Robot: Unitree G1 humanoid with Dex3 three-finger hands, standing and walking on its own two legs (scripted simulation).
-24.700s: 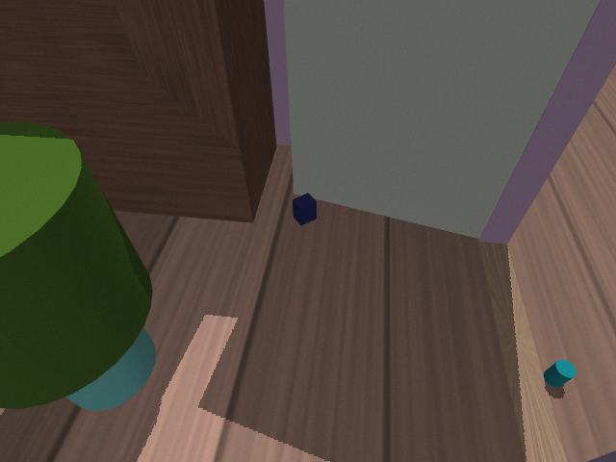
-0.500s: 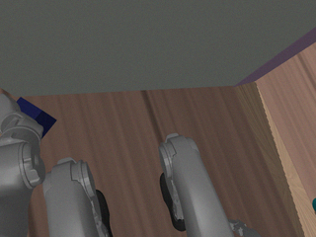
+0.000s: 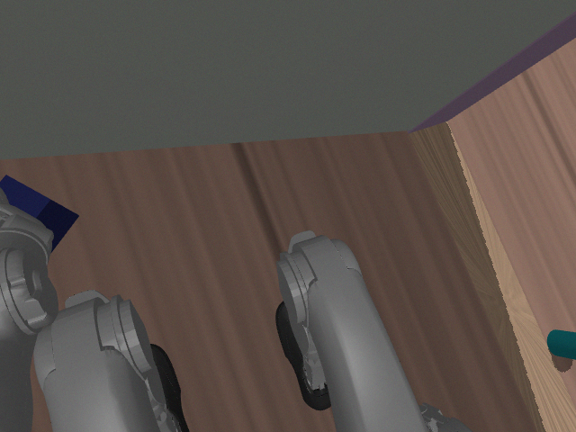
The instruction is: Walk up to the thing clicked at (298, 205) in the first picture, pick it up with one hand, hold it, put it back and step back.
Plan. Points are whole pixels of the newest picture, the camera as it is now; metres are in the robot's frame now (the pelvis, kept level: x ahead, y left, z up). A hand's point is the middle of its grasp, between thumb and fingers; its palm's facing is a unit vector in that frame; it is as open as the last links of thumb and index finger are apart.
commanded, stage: rest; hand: left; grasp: from above
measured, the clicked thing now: (28, 219) +0.45 +0.29 -0.24
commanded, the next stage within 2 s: open in 0.56 s
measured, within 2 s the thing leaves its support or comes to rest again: rests again in 0.28 s
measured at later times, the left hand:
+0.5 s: hand (12, 219) +0.45 +0.29 -0.20, palm faces -0.27 -0.34 -0.90, open 9.6 cm
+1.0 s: hand (18, 221) +0.45 +0.29 -0.21, palm faces -0.28 -0.34 -0.90, open 10.7 cm
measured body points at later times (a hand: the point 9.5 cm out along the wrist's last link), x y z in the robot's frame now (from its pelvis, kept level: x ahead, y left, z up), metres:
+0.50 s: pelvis +0.00 +0.00 +0.00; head +0.27 +0.05 +0.35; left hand +0.46 +0.30 -0.15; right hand +0.01 -0.25 -0.10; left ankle +0.08 +0.14 -0.28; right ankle +0.10 -0.12 -0.28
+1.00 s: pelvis +0.00 +0.01 +0.00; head +0.26 +0.06 +0.35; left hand +0.46 +0.30 -0.16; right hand -0.02 -0.25 -0.08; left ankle +0.08 +0.14 -0.28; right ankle +0.10 -0.12 -0.28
